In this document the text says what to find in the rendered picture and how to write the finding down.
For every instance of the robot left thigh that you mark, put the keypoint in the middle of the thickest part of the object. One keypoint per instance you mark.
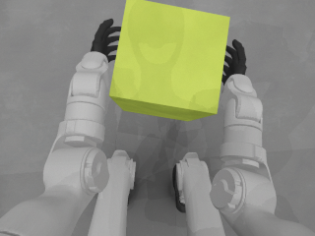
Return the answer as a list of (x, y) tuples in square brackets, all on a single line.
[(110, 211)]

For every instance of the robot left forearm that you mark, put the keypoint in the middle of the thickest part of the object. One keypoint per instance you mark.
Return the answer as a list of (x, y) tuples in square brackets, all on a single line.
[(83, 121)]

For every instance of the robot right upper arm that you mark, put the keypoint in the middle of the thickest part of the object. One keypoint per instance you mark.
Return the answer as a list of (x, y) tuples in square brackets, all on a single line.
[(247, 201)]

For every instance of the robot right forearm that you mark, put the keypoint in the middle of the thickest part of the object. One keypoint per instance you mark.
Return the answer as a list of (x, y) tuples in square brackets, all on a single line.
[(243, 127)]

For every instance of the carton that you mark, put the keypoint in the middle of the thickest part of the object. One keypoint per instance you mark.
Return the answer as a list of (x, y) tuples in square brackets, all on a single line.
[(169, 61)]

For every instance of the robot left upper arm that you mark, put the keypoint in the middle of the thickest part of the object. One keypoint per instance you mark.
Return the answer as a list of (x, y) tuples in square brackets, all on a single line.
[(72, 176)]

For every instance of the robot left hand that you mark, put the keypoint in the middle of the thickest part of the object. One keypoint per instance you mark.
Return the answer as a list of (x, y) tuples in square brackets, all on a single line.
[(102, 39)]

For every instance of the robot right hand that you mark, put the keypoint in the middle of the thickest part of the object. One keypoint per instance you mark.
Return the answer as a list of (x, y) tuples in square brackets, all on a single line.
[(237, 63)]

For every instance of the robot thigh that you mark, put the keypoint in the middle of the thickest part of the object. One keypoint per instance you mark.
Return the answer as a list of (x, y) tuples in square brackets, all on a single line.
[(193, 180), (110, 211)]

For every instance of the robot right thigh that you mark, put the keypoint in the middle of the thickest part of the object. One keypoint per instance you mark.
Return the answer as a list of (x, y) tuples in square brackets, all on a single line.
[(193, 180)]

